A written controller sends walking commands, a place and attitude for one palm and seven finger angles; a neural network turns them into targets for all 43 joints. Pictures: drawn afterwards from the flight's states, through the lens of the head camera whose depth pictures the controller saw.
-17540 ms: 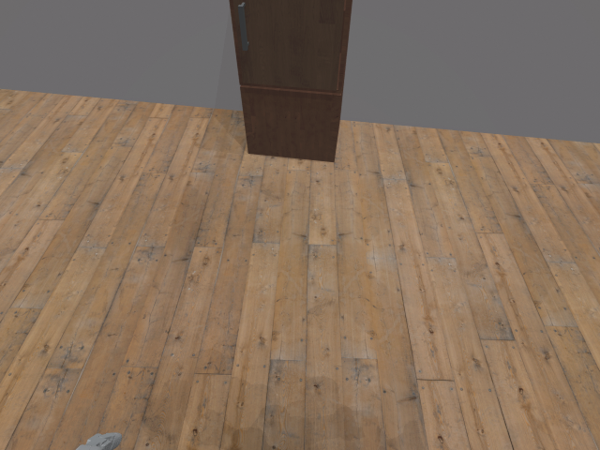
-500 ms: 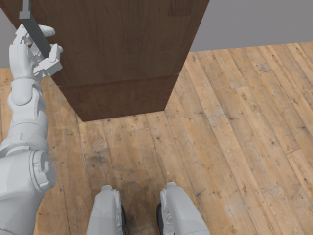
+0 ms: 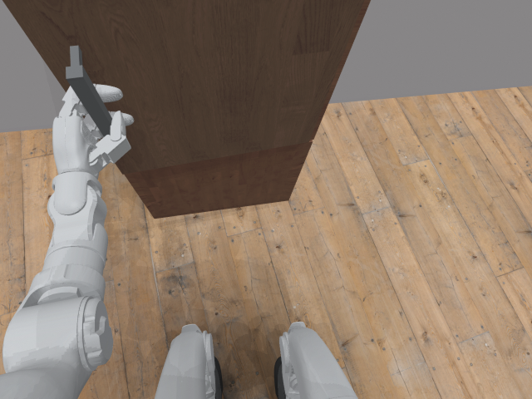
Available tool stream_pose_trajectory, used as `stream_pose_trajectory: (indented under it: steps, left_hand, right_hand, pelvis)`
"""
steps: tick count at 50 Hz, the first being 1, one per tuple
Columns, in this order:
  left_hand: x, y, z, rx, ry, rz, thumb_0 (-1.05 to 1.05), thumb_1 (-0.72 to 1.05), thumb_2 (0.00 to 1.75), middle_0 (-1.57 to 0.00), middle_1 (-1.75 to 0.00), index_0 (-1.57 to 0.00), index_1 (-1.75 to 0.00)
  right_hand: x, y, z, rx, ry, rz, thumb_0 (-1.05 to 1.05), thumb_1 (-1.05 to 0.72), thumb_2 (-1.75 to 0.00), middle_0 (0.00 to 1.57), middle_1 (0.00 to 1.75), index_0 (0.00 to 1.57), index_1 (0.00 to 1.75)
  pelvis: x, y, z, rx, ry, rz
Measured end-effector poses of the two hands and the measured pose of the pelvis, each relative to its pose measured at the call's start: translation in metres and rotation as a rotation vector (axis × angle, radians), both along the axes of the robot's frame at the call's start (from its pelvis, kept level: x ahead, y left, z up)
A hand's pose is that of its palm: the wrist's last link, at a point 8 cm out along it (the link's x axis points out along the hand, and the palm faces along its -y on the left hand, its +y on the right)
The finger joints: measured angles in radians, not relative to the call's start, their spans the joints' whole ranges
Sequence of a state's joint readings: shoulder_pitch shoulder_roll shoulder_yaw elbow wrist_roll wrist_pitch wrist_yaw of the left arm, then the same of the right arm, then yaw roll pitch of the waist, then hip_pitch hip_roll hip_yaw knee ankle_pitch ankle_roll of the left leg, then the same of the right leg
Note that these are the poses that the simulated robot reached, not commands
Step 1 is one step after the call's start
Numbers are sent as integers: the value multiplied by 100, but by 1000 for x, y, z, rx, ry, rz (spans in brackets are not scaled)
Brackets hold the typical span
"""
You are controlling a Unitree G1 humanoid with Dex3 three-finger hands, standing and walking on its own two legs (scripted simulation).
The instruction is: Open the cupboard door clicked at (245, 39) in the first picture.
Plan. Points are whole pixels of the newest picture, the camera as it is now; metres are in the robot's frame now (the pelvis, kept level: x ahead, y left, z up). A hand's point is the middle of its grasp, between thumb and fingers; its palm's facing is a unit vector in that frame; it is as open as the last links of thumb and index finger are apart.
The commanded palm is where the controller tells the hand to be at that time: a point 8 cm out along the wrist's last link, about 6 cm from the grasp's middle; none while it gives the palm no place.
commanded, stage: pull the door open along its arc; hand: left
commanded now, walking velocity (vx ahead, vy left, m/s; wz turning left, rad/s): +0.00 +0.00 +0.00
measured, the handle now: (99, 104) +0.54 +0.21 +0.03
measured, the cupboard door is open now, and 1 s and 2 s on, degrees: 4 38 40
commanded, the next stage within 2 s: open thumb and fingers to let go in 0.74 s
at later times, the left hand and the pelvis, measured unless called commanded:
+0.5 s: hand (176, 215) +0.36 +0.10 +0.02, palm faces +0.50 -0.87 -0.01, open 5.6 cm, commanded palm +0.29 +0.12 +0.03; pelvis +0.01 -0.02 +0.02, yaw +3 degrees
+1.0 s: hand (218, 254) +0.31 +0.05 +0.02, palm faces +0.45 -0.89 -0.06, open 5.9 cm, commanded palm +0.25 +0.08 +0.03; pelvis +0.01 -0.05 +0.01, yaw +6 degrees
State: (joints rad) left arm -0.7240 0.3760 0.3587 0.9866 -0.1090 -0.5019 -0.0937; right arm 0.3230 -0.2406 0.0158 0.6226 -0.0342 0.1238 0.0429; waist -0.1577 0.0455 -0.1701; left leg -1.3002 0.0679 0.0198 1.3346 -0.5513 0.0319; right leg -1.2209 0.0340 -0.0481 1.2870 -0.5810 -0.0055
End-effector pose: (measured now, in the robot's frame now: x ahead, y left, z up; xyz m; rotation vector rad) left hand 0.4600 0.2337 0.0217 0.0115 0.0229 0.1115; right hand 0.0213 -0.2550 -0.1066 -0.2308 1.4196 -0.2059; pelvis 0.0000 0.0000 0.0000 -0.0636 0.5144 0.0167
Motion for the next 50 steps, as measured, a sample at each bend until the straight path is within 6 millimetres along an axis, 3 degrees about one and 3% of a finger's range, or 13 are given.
stream_pose_trajectory:
  steps: [7,15,21,39,45,50]
  left_hand:
    - [-44,-15,0,-23,6,4,1,75,77,-35,-135,-36,-135]
    - [-92,-56,0,-81,-1,338,1,75,80,-33,-133,-37,-134]
    - [-120,-81,2,-27,11,422,0,76,82,-32,-133,-36,-134]
    - [-199,-145,10,13,89,277,1,72,76,-29,-130,-37,-135]
    - [-199,-150,8,32,81,309,1,70,78,-32,-131,-38,-135]
    - [-192,-147,7,30,64,357,1,65,78,-35,-132,-41,-134]
  right_hand:
    - [41,4,8,29,-95,33,1,-90,-90,20,30,20,30]
    - [104,14,10,65,-241,167,1,-90,-90,20,30,20,30]
    - [136,22,10,95,-321,233,1,-90,-90,20,30,20,30]
    - [179,30,26,157,-529,312,1,-90,-90,20,30,20,30]
    - [191,27,25,155,-582,333,1,-90,-90,20,30,20,30]
    - [191,19,17,152,-574,342,1,-90,-90,20,30,20,30]
  pelvis:
    - [10,1,12,11,-31,3]
    - [13,-3,15,25,-53,16]
    - [12,-11,14,32,-73,33]
    - [15,-35,22,59,-125,62]
    - [13,-44,18,67,-129,71]
    - [8,-50,13,74,-122,76]
